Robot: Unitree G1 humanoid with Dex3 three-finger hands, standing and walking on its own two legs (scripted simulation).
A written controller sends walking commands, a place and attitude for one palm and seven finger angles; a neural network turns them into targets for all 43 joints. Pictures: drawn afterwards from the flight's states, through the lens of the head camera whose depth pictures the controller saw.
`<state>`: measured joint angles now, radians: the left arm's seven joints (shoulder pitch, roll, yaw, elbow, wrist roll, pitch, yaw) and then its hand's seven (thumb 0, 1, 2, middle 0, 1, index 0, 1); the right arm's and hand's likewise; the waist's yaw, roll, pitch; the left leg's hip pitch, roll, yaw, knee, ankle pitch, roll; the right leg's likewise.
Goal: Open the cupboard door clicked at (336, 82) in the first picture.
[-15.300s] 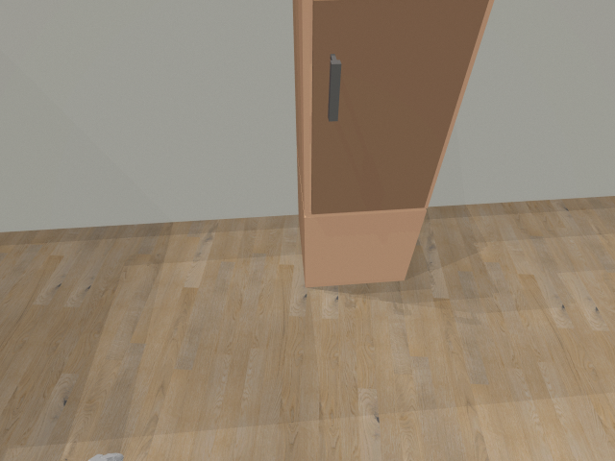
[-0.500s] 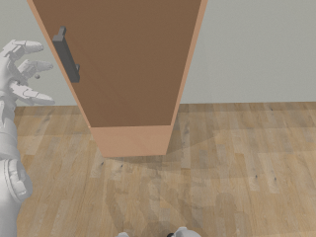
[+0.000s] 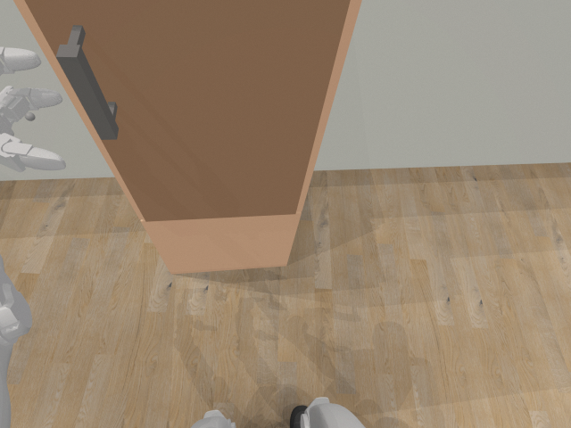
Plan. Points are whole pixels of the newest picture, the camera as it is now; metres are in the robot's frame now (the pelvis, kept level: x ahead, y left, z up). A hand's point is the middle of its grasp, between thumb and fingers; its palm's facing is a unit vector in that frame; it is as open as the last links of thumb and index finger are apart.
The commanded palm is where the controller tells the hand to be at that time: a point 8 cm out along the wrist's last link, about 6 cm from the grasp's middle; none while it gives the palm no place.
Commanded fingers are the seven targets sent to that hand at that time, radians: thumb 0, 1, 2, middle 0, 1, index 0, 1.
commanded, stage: move the hooked fingers beside the handle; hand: left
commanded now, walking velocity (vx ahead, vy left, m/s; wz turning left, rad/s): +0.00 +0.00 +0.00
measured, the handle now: (94, 86) +0.54 +0.22 +0.12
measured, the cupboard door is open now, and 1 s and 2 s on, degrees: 0 0 0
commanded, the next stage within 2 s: slide the fingers in behind the handle in 0.54 s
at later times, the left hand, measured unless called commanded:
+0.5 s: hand (38, 119) +0.48 +0.27 +0.12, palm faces +0.02 -1.00 +0.00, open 14.0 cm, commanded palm +0.46 +0.32 +0.12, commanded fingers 0.00 -0.50 0.30 -0.30 -1.20 -0.30 -1.20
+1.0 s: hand (56, 117) +0.48 +0.25 +0.12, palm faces +0.01 -1.00 +0.00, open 14.0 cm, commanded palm +0.46 +0.30 +0.12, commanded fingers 0.00 -0.50 0.30 -0.30 -1.20 -0.30 -1.20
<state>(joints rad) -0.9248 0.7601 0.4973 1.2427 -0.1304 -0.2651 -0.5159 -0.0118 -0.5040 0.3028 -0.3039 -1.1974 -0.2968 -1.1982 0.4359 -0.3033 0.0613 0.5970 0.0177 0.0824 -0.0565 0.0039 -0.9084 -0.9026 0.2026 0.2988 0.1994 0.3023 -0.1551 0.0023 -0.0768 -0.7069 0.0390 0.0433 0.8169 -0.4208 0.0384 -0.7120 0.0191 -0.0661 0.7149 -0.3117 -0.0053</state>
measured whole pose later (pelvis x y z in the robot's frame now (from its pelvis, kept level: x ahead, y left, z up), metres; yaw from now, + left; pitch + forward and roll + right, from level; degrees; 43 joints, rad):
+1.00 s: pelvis +0.00 +0.00 +0.00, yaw +0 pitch +17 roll -3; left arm -0.89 0.67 0.46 1.18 -0.14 -0.28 -0.45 -0.01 -0.50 0.30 -0.30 -1.20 -0.30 -1.20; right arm 0.43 -0.30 0.06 0.60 0.02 0.08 -0.05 0.00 -0.91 -0.90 0.20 0.30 0.20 0.30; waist -0.15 0.01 -0.09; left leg -0.70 0.04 0.04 0.82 -0.42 0.03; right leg -0.70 0.02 -0.07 0.72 -0.32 -0.01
